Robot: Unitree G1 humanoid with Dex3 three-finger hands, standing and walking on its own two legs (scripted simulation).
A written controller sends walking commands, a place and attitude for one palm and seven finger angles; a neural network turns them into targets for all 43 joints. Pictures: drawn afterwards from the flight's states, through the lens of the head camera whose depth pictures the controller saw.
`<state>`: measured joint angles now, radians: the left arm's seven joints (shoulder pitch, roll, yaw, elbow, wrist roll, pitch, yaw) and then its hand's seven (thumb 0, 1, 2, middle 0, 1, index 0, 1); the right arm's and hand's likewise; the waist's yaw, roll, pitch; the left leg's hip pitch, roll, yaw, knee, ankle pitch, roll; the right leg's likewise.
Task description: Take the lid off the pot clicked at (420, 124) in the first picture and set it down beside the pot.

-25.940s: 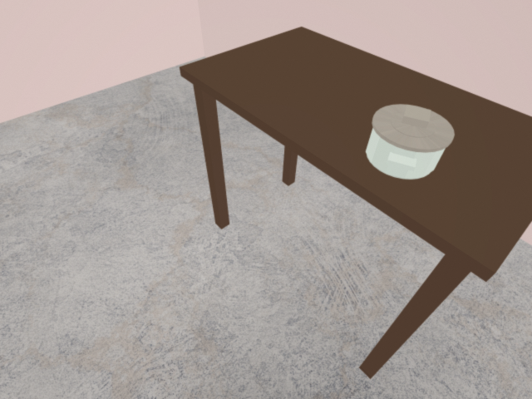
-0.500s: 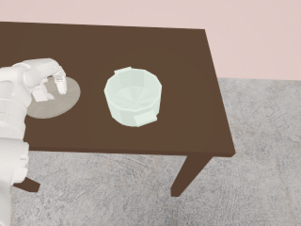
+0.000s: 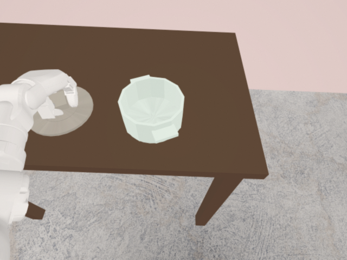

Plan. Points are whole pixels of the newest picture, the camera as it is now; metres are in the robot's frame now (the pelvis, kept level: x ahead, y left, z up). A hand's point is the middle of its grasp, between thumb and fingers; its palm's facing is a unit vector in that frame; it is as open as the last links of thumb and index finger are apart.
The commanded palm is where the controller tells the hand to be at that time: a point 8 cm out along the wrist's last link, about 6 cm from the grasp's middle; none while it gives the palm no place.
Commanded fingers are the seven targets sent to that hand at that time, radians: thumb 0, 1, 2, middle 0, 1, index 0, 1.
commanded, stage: open the fingers wide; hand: left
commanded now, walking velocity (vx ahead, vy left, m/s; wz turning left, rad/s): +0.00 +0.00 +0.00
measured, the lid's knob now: (56, 102) +0.48 +0.28 +0.06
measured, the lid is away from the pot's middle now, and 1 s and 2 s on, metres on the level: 0.24 0.24 0.24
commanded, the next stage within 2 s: raise the empty hand in 0.70 s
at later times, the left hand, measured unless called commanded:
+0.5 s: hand (51, 105) +0.45 +0.27 +0.09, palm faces -0.42 -0.03 -0.91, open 10.2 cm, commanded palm +0.46 +0.27 +0.15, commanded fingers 0.00 -0.07 0.76 -0.40 -0.77 -0.40 -0.77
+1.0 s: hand (48, 99) +0.46 +0.27 +0.11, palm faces -0.39 -0.04 -0.92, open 11.0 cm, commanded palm +0.47 +0.27 +0.17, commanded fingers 0.00 -0.07 0.77 -0.40 -0.76 -0.40 -0.76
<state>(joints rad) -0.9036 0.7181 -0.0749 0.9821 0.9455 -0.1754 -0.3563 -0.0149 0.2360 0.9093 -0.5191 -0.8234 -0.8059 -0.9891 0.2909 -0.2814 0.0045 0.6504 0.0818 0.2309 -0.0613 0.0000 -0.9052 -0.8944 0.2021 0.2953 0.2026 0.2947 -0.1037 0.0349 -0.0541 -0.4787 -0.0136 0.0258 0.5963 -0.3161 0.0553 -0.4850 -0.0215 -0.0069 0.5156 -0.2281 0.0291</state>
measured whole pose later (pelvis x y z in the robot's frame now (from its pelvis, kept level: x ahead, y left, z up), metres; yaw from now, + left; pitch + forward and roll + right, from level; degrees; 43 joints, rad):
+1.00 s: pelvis +0.00 +0.00 +0.00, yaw +0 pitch +11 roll -2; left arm -0.93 0.72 -0.08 0.97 0.94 -0.17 -0.36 0.00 -0.06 0.77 -0.42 -0.76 -0.42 -0.76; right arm 0.29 -0.28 0.01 0.65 0.09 0.22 -0.07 0.00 -0.91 -0.89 0.20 0.30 0.20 0.29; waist -0.10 0.03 -0.05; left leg -0.46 -0.02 0.03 0.59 -0.31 0.06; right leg -0.46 -0.03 -0.01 0.50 -0.22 0.03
